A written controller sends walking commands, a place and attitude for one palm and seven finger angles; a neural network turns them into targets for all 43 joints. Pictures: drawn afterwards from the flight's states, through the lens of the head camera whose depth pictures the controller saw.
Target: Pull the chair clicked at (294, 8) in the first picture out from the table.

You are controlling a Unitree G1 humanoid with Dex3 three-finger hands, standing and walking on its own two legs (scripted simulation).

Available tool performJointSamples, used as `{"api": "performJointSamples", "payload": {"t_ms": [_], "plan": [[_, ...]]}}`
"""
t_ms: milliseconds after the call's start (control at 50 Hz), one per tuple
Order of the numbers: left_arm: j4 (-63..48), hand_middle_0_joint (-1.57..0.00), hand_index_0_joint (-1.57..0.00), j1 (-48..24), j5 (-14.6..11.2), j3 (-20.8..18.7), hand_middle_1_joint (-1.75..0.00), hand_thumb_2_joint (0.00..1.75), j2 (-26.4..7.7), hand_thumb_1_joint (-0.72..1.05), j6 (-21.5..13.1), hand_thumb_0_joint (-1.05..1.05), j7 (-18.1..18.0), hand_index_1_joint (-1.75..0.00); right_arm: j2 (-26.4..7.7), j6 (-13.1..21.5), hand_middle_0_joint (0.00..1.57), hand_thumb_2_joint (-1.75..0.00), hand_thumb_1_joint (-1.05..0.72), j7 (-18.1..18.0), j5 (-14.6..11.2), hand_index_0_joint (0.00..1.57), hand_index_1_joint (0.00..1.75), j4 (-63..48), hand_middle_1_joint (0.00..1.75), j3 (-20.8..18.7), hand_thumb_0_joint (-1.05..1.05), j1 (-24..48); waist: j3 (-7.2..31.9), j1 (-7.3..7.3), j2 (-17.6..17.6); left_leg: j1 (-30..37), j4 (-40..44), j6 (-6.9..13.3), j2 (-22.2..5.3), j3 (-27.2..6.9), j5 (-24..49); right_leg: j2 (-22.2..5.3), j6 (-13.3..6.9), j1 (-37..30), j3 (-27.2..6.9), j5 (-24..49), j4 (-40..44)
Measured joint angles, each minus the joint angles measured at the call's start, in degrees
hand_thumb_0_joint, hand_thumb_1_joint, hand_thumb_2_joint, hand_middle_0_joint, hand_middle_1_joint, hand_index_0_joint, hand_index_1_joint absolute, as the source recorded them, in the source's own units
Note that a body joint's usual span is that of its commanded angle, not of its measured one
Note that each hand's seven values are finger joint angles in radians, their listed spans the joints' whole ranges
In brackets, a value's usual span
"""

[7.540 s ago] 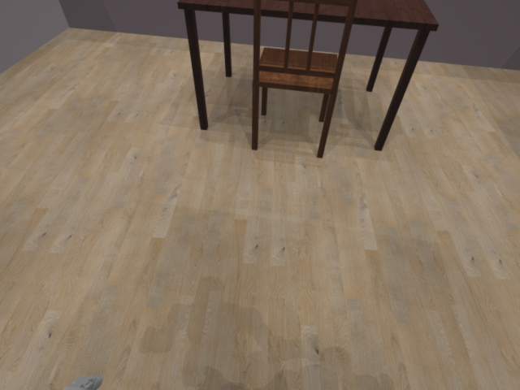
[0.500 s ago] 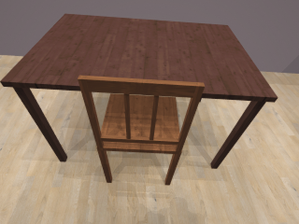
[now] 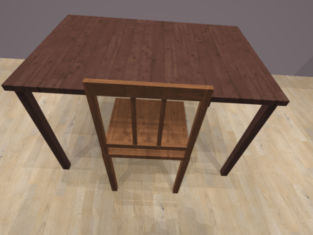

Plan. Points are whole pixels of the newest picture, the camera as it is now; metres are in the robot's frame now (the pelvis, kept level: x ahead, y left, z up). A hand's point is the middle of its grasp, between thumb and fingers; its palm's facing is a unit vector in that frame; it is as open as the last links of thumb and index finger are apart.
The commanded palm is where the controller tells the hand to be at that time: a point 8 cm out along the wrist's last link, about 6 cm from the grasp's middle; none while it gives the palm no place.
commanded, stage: look again from close up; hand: left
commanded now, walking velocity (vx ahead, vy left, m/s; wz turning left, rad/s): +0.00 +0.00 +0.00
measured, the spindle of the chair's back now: (134, 122) +0.54 +0.12 -0.10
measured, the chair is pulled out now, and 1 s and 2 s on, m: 0.00 0.00 0.00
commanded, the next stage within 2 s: none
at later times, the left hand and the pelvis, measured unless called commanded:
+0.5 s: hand out of the picture -0.04 +0.14 -0.18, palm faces +0.03 -0.99 -0.15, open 7.4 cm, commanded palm none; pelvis +0.00 -0.01 +0.00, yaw +0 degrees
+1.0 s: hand out of the picture -0.02 +0.12 -0.18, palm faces +0.03 -0.99 -0.13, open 7.4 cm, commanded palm none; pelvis +0.01 -0.02 +0.00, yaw -1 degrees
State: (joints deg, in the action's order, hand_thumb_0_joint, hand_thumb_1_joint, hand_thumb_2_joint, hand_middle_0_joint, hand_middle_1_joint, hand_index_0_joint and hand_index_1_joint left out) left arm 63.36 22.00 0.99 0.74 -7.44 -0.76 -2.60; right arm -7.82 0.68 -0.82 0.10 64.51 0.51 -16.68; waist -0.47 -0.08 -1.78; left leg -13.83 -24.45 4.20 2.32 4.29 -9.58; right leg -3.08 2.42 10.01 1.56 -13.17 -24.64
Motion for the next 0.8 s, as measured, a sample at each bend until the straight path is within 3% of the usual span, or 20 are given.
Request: {"api": "performJointSamples", "payload": {"t_ms": [800], "plan": [[-0.2, -0.20, -0.20, -0.1, -0.2, -0.1, -0.30, 0.90, 1.3, 0.91, -0.6, 0.01, 0.0, -0.30, 0.9, -0.1, 0.20, -0.90, -0.92, -0.3, 0.0, 0.20, 0.30, 0.7, 0.30, 0.0, 0.01, -0.4, -0.2, -0.13, 0.4, 0.0, 0.3, -1.7, -1.7, -0.2, 0.0, 1.7, -1.6, 0.3, 0.0, -0.1, 0.2]]}}
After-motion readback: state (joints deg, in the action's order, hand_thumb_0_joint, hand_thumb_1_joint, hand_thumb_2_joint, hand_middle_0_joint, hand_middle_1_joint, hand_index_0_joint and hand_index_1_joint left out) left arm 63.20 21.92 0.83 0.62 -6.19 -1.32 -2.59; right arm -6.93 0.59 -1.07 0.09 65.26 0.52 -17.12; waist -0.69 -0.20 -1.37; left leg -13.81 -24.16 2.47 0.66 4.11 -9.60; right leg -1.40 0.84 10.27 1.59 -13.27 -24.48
